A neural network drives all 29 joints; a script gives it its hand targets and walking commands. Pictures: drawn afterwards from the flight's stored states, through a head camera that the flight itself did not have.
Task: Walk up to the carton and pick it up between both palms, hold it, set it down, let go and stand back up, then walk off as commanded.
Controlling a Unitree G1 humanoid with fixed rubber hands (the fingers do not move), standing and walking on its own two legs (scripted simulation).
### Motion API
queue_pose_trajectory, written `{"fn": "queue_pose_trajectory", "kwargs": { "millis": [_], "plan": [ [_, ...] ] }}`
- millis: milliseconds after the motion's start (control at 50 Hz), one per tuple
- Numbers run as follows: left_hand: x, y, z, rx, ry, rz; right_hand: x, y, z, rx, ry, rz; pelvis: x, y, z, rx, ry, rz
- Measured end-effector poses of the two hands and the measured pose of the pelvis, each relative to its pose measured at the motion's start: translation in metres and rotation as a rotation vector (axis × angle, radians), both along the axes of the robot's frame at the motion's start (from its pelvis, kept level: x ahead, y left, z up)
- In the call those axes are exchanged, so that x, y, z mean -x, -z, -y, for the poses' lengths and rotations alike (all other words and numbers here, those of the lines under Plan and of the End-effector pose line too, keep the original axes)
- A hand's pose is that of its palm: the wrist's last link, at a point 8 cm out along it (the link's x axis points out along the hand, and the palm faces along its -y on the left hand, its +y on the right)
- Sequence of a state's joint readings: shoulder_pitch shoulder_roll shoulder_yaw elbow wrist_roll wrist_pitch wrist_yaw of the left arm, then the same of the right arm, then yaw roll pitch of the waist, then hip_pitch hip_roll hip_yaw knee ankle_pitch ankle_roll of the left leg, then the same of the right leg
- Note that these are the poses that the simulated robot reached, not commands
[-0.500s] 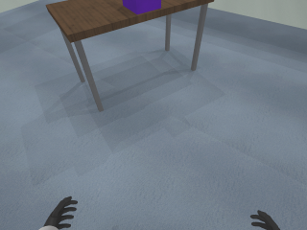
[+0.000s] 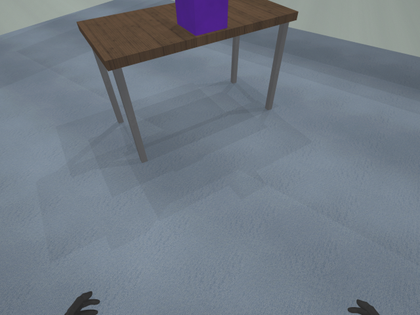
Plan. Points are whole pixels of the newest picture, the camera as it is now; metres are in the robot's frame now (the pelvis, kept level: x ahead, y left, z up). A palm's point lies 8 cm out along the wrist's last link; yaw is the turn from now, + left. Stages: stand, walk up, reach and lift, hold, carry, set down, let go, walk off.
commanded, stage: stand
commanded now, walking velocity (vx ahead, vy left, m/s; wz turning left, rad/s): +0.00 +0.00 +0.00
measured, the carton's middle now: (201, 0) +1.55 +0.12 +0.08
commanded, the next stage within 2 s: none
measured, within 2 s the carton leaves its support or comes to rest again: neither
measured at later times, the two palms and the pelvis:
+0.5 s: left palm out of the picture +0.08 +0.31 -0.10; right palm out of the picture +0.07 -0.29 -0.11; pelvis -0.01 +0.00 +0.00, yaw -1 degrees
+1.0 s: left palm out of the picture +0.08 +0.30 -0.11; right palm out of the picture +0.08 -0.29 -0.10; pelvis +0.00 +0.01 +0.00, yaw -1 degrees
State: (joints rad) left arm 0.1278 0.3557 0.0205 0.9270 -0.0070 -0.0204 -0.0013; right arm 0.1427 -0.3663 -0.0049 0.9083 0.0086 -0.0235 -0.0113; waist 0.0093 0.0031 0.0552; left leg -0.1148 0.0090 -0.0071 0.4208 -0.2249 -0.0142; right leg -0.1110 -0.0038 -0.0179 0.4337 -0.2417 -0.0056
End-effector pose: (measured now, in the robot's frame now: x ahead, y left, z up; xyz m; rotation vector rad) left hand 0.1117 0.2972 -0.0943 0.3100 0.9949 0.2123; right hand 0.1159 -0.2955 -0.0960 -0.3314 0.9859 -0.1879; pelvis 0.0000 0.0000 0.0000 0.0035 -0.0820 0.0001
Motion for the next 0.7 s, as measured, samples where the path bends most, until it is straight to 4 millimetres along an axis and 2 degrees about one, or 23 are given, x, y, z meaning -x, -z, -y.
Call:
{"fn": "queue_pose_trajectory", "kwargs": {
  "millis": [100, 320, 440, 580, 700],
  "plan": [
    [0.014, 0.006, 0.001, 0.009, -0.004, -0.048, 0.008, 0.001, -0.001, -0.006, 0.013, -0.021, 0.003, -0.001, -0.001, -0.001, 0.004, -0.003],
    [0.035, 0.015, -0.001, 0.018, -0.02, -0.113, 0.039, 0.007, -0.005, -0.011, 0.039, -0.098, 0.009, -0.003, -0.002, 0.001, 0.009, -0.007],
    [0.038, 0.012, -0.008, -0.002, -0.021, -0.13, 0.047, 0.01, -0.002, -0.009, 0.057, -0.121, 0.012, -0.004, -0.004, 0.001, 0.012, -0.017],
    [0.035, 0.009, -0.014, -0.019, -0.025, -0.126, 0.045, 0.01, -0.002, -0.008, 0.055, -0.121, 0.011, -0.004, -0.005, 0.001, 0.011, -0.024],
    [0.033, 0.01, -0.011, -0.01, -0.022, -0.128, 0.048, 0.01, -0.002, -0.006, 0.066, -0.127, 0.009, -0.005, -0.005, 0.002, 0.016, -0.021]
  ]
}}
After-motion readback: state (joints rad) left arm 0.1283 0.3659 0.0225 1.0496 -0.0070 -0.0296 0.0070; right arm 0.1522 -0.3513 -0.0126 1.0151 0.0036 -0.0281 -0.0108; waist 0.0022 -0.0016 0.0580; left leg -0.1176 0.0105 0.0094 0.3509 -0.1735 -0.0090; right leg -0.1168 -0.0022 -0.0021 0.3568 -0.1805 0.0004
